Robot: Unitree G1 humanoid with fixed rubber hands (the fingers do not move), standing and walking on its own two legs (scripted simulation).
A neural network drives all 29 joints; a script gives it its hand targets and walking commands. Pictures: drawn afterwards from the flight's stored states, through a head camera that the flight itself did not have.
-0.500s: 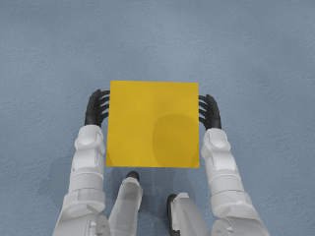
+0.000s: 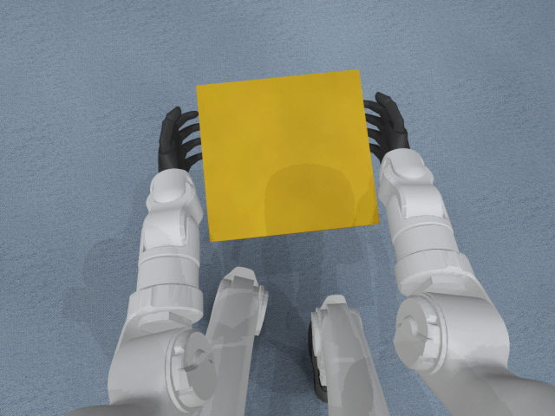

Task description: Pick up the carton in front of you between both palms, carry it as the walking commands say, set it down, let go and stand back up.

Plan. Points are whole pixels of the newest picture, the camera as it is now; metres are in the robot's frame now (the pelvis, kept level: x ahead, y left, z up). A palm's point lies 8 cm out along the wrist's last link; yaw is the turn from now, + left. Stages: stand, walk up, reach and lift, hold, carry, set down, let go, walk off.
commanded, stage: set down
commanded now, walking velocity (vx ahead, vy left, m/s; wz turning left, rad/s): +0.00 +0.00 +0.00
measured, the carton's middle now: (284, 172) +0.45 +0.07 -0.17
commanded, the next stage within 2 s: none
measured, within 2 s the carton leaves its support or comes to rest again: rests again in 1.88 s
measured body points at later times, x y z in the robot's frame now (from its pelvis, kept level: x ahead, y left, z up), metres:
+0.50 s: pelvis -0.02 -0.03 -0.11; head +0.31 +0.00 +0.20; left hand +0.42 +0.23 -0.25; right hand +0.53 -0.05 -0.25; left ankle +0.13 +0.13 -0.53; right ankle +0.05 -0.14 -0.53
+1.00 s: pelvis -0.02 -0.03 -0.15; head +0.33 -0.03 +0.12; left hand +0.43 +0.23 -0.32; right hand +0.55 -0.05 -0.33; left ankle +0.12 +0.13 -0.53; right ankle +0.05 -0.13 -0.53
